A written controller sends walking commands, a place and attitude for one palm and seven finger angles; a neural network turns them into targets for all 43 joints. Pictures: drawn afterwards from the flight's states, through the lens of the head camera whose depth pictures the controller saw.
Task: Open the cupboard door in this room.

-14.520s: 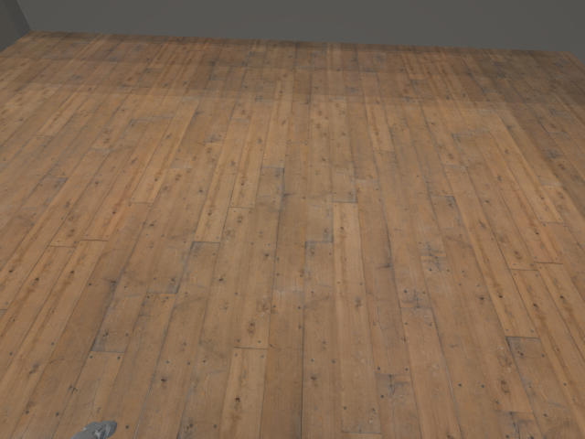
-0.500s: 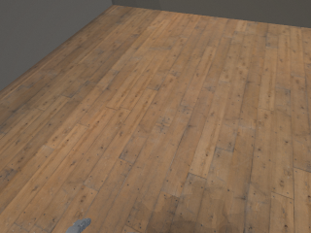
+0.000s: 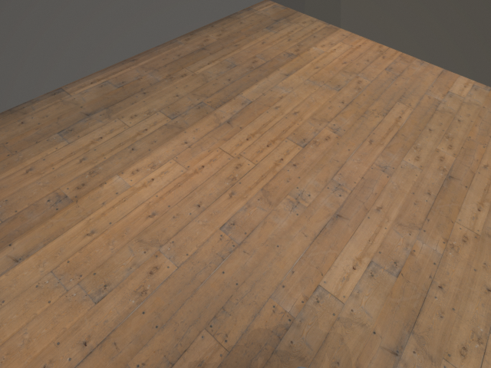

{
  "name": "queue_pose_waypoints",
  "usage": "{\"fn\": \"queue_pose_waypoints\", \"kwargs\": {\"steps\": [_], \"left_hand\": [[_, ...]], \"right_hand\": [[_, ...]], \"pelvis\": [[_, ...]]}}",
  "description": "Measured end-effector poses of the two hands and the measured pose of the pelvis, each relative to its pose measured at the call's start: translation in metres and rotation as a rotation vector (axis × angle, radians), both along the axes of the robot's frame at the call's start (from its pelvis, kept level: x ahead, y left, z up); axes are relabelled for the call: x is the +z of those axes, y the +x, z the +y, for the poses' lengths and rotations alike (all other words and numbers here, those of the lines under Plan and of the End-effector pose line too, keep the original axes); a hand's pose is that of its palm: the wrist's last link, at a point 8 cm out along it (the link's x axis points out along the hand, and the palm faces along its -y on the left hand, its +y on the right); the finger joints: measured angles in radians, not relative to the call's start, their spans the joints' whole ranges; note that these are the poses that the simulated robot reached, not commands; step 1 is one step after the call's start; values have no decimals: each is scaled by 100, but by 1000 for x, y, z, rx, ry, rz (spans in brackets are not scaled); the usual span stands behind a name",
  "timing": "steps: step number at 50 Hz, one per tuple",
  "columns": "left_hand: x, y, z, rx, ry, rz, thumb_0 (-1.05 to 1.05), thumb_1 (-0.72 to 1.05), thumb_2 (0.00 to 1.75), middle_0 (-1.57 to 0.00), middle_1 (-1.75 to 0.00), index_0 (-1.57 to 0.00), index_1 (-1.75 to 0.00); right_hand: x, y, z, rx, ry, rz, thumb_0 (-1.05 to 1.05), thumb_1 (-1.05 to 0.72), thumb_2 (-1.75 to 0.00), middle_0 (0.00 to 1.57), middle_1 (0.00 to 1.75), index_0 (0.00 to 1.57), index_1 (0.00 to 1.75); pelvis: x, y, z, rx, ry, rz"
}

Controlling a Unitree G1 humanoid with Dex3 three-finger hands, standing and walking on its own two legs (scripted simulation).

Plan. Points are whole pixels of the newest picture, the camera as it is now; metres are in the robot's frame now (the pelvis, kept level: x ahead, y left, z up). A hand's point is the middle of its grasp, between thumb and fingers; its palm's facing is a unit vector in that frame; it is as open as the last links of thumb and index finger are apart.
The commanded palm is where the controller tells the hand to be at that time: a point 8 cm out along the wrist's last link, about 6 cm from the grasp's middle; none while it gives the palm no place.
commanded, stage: turn or walk to find it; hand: left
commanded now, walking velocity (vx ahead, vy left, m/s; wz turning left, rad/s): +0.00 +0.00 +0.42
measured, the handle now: out of the picture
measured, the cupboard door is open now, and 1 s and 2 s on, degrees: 0 0 0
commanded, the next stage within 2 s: none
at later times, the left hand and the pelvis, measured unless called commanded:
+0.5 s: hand out of the picture +0.05 +0.17 -0.14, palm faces +0.21 -0.94 -0.28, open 7.3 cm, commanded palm none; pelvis -0.03 -0.04 +0.01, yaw +12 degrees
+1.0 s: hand out of the picture -0.16 +0.18 -0.18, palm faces +0.48 -0.84 -0.25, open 7.3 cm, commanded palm none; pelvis -0.07 -0.02 +0.00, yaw +26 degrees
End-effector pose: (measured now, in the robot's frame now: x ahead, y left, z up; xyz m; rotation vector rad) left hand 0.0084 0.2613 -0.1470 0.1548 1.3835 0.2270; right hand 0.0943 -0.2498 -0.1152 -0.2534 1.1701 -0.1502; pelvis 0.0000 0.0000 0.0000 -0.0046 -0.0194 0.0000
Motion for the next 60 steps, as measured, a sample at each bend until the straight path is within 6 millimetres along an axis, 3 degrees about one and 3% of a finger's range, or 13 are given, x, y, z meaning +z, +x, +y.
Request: {"fn": "queue_pose_waypoints", "kwargs": {"steps": [6,11,18,22,30,36,41,48,53,60], "left_hand": [[14,2,13,30,1,-50,1,91,90,-20,-29,-20,-30],[22,14,10,38,12,-111,1,91,90,-20,-29,-20,-30],[33,36,-15,35,34,-206,1,91,90,-20,-29,-20,-30],[37,34,-36,45,66,-255,0,91,90,-20,-29,-20,-30],[49,-19,-65,143,74,-208,0,91,90,-21,-29,-20,-30],[43,-67,-73,236,60,-145,0,91,90,-21,-29,-21,-30],[32,-116,-68,320,41,-85,0,91,90,-21,-29,-21,-30],[2,-186,-44,436,13,1,0,91,90,-21,-29,-20,-30],[10,-196,-34,475,10,-10,1,91,90,-20,-29,-20,-30],[22,-177,-30,484,36,-107,1,91,90,-20,-29,-20,-30]], "right_hand": [[9,3,21,45,10,-1,1,-91,-90,20,30,20,30],[4,-6,25,57,34,20,1,-91,-90,20,30,20,30],[-14,-33,4,54,65,92,1,-91,-90,20,30,20,30],[-32,-44,-17,60,88,130,1,-91,-90,20,30,20,30],[-28,-40,-42,127,83,176,1,-91,-90,20,30,20,30],[-23,-27,-40,207,58,194,1,-91,-90,20,30,19,30],[-17,-2,-16,303,33,158,1,-91,-90,20,30,19,30],[-6,32,40,436,6,7,1,-91,-90,20,30,19,30],[7,31,63,487,6,-17,1,-91,-90,20,30,20,30],[3,20,66,514,32,14,1,-91,-90,20,30,20,30]], "pelvis": [[12,-4,9,46,-14,5],[13,-9,7,86,-12,7],[9,-18,-14,144,6,15],[1,-22,-33,181,17,18],[13,-30,-52,269,47,2],[14,-37,-53,330,53,7],[12,-49,-45,376,42,16],[-2,-70,-21,435,14,11],[8,-77,-16,476,-8,2],[12,-83,-21,530,-9,5]]}}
